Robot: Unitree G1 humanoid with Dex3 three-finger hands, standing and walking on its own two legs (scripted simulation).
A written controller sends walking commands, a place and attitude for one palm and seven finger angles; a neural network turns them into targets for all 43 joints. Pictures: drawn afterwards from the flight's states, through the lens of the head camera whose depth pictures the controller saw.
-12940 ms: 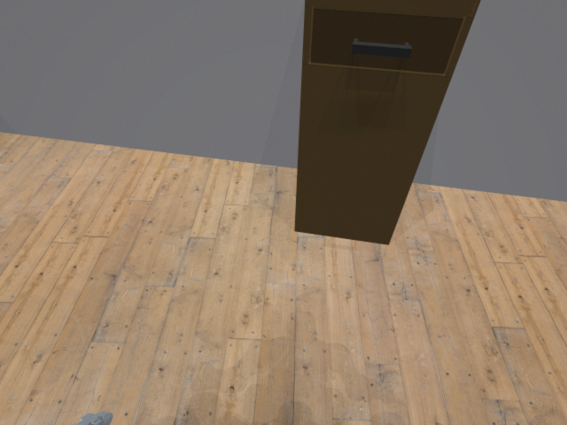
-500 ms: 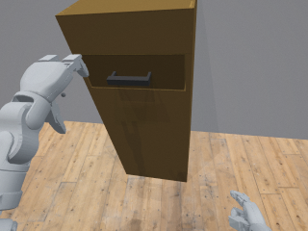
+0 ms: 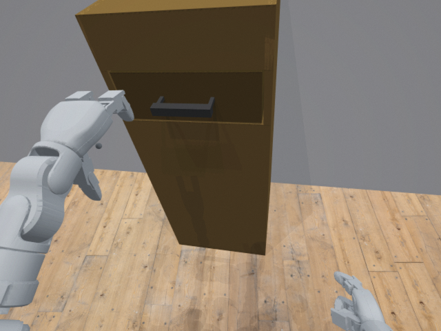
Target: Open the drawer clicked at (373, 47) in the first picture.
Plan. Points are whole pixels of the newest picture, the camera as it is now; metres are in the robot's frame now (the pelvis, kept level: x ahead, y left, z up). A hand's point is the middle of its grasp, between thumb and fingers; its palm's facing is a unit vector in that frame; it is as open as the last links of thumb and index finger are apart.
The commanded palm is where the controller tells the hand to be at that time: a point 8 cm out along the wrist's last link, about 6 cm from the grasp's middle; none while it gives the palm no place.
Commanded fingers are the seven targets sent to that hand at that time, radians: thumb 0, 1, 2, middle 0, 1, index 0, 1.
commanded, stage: move the hooked fingers above the handle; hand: left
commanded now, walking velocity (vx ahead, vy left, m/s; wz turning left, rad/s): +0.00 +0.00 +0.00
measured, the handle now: (183, 105) +0.60 +0.19 +0.10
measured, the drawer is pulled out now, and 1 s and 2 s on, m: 0.00 0.00 0.00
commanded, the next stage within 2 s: none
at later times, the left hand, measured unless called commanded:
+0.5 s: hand (144, 124) +0.41 +0.20 +0.19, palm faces +0.06 -0.01 -1.00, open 13.8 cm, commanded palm +0.38 +0.21 +0.25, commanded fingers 0.00 -0.50 0.30 -0.30 -1.20 -0.30 -1.20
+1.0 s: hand (158, 111) +0.47 +0.20 +0.17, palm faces +0.03 +0.00 -1.00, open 13.8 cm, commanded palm +0.46 +0.20 +0.23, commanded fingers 0.00 -0.50 0.30 -0.30 -1.20 -0.30 -1.20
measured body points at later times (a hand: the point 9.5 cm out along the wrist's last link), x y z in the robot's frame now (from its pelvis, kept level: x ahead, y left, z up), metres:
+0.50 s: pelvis +0.02 +0.00 +0.00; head +0.04 -0.05 +0.45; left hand +0.40 +0.20 +0.24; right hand +0.19 -0.24 -0.12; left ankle +0.01 +0.13 -0.74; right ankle +0.05 -0.13 -0.74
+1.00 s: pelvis +0.04 +0.00 +0.00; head +0.07 -0.04 +0.45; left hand +0.46 +0.19 +0.22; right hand +0.20 -0.24 -0.13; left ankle +0.01 +0.13 -0.74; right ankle +0.05 -0.13 -0.74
